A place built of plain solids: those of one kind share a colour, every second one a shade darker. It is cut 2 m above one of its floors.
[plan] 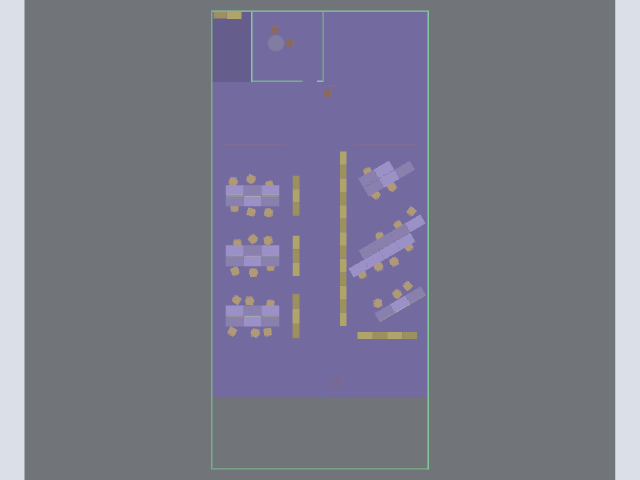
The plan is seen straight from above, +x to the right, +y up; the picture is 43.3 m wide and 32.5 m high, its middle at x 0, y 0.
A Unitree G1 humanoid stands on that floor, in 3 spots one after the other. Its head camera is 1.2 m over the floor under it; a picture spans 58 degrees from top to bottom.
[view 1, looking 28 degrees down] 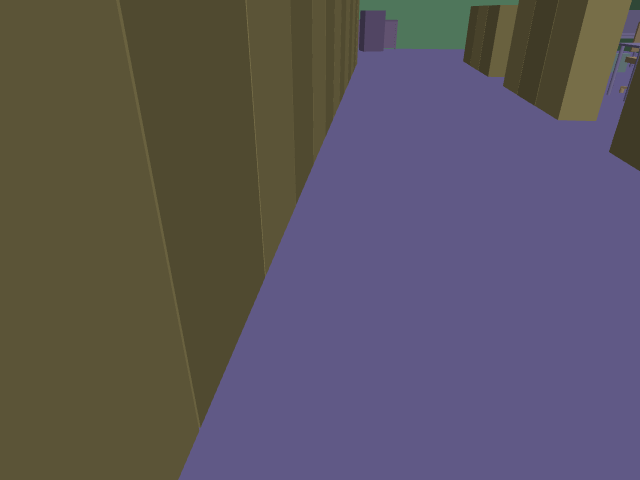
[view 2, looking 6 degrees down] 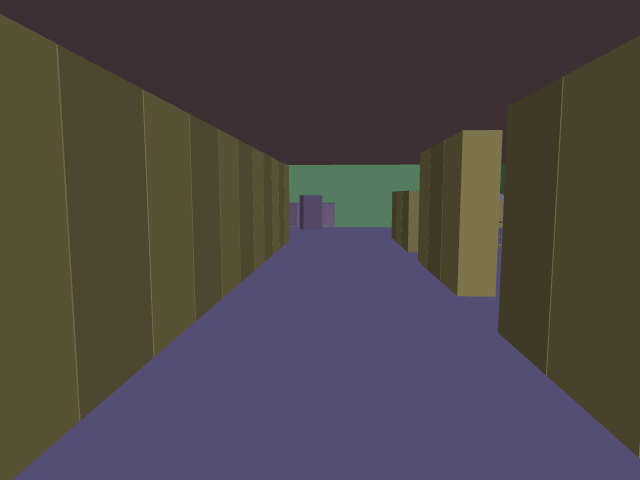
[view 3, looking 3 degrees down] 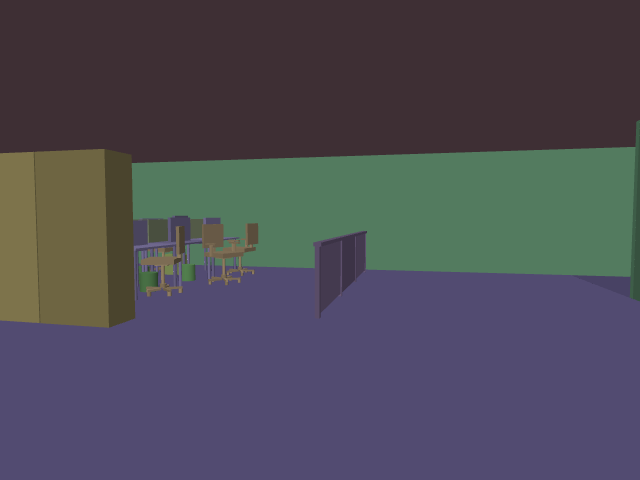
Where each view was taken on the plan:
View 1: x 0.85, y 5.98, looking -83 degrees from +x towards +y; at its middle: floor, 2.56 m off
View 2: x -0.04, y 5.38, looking -87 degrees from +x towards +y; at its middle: floor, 11.48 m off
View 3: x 2.62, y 7.63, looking -167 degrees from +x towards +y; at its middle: wall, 10.17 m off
